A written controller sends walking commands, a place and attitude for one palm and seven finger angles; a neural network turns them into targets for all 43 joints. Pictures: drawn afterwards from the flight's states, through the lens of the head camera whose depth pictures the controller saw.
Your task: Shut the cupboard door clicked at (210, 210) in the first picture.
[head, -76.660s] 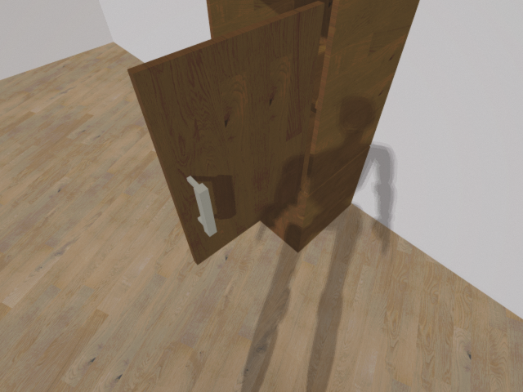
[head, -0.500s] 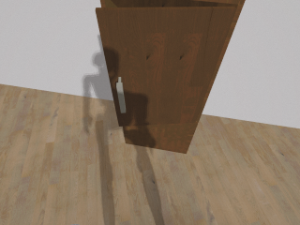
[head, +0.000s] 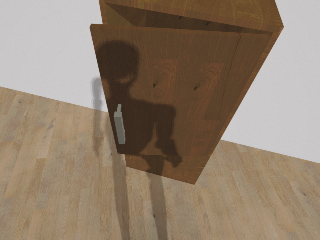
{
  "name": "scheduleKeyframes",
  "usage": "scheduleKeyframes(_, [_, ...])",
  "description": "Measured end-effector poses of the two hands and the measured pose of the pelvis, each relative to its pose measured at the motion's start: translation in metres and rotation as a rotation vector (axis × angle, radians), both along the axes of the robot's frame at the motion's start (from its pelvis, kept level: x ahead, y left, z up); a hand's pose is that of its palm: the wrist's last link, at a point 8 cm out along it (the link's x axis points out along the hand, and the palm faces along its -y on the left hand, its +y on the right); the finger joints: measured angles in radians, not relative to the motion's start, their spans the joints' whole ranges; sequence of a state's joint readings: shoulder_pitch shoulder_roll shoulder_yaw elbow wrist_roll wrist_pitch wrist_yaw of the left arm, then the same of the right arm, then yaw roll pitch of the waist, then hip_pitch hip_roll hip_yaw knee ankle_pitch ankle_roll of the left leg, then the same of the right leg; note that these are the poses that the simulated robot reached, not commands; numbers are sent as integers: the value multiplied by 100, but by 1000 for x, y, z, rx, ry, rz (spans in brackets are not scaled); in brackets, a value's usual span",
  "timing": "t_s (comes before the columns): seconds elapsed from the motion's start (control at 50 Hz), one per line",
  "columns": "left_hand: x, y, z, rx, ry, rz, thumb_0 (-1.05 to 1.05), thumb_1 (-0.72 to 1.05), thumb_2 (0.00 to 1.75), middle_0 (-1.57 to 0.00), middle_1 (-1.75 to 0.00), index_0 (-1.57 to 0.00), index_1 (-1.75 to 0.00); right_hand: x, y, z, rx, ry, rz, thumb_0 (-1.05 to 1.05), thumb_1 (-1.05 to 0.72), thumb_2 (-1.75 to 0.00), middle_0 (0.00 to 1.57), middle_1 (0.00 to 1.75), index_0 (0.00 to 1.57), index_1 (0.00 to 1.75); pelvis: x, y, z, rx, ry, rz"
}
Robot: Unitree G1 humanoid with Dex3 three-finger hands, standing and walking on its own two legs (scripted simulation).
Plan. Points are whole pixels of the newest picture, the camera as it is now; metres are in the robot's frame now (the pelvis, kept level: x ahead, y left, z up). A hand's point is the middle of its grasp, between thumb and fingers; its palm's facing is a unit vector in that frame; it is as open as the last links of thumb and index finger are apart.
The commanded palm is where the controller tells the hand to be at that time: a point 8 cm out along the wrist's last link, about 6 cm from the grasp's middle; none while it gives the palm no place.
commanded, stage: come to a stop and stand still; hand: left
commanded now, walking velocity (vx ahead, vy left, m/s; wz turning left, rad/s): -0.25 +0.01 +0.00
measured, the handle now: (121, 125) +0.48 +0.16 -0.08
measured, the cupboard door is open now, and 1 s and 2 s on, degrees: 15 15 15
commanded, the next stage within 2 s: look again from close up in 1.14 s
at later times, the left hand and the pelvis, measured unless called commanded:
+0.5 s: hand out of the picture +0.07 +0.19 -0.18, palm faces +0.09 -0.97 -0.22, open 7.4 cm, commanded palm none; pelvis +0.02 -0.01 +0.00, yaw +2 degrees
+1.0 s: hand out of the picture +0.00 +0.16 -0.17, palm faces +0.02 -0.98 -0.18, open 7.3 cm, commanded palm none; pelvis -0.01 -0.01 +0.01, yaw +0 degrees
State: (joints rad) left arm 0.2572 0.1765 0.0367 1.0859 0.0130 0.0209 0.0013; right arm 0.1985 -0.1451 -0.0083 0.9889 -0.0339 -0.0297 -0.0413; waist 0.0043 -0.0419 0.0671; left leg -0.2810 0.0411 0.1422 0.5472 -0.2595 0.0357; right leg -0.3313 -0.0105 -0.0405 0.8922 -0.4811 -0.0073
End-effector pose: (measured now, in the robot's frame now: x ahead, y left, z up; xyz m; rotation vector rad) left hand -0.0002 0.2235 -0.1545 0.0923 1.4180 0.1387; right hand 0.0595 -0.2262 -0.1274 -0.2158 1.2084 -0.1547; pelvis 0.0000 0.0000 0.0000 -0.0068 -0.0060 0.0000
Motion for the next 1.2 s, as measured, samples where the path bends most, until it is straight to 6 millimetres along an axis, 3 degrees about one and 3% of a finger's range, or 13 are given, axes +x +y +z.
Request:
scheduleKeyframes(0.12, [41, -11, 7, 56, -75, -6, 1, 93, 90, -20, -30, -20, -29, 10, -25, -13, 26, 84, -17, 0, -93, -90, 20, 30, 20, 30, 20, -22, -3, 28, -7, 8])
scheduleKeyframes(0.28, [72, -22, 20, 93, -109, -18, 1, 92, 90, -20, -30, -20, -30, 28, -54, -13, 20, 107, -40, 1, -91, -90, 20, 29, 20, 30, 32, -35, 2, 27, 13, 24])
scheduleKeyframes(0.38, [75, -12, 22, 95, -137, 3, 1, 91, 90, -20, -30, -20, -30, 40, -54, -1, -16, 92, -9, 1, -91, -90, 20, 29, 20, 30, 27, -26, 7, 32, 18, 32])
scheduleKeyframes(0.52, [61, 20, 4, 82, -122, 23, 1, 91, 90, -20, -30, -20, -30, 43, -30, 7, -48, 18, 28, 1, -91, -90, 20, 29, 20, 30, 20, -5, -2, 9, -3, 26])
scheduleKeyframes(0.7, [37, 23, 14, 85, -87, 10, 1, 91, 90, -20, -30, -20, -29, 15, 1, 0, 25, 39, 25, 1, -90, -90, 20, 29, 20, 30, 7, -3, 5, 12, -11, 16])
scheduleKeyframes(0.84, [12, 1, 21, 71, -54, -25, 1, 91, 90, -20, -30, -20, -29, -17, -7, -9, 63, 70, -41, 0, -92, -90, 20, 30, 20, 30, -3, -7, 7, 15, -16, 5])
scheduleKeyframes(1.08, [-14, -25, 14, 15, -5, -16, 1, 93, 90, -20, -30, -20, -30, -98, -16, -3, 44, 250, -92, 1, -91, -90, 20, 29, 20, 30, -9, -17, 11, 11, -21, 3])
scheduleKeyframes(1.2, [-21, -32, 12, -3, 20, -10, 1, 92, 90, -20, -30, -20, -29, -117, -10, -1, 50, 297, -110, 1, -91, -90, 20, 29, 20, 30, -9, -17, 11, 9, -17, 5])
